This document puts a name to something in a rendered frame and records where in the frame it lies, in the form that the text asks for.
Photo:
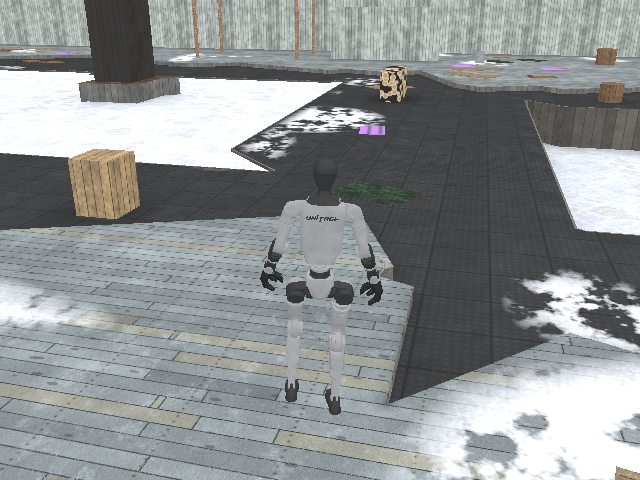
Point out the robot left forearm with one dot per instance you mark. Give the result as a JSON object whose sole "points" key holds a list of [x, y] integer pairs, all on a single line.
{"points": [[271, 260]]}

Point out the left robot upper arm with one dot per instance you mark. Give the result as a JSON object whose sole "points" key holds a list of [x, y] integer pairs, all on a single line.
{"points": [[291, 209]]}

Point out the right robot upper arm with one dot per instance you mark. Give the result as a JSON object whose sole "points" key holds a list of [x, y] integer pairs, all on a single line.
{"points": [[354, 213]]}

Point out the robot right foot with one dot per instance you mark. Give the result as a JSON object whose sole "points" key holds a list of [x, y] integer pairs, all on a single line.
{"points": [[334, 406]]}

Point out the robot right forearm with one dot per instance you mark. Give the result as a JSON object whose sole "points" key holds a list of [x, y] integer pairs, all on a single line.
{"points": [[370, 267]]}

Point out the robot left hand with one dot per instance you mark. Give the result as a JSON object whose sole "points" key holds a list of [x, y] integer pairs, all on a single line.
{"points": [[274, 277]]}

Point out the robot right shin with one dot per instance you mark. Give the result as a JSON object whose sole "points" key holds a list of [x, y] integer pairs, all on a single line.
{"points": [[336, 367]]}

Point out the robot right hand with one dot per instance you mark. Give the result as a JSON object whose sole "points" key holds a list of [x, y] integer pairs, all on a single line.
{"points": [[375, 288]]}

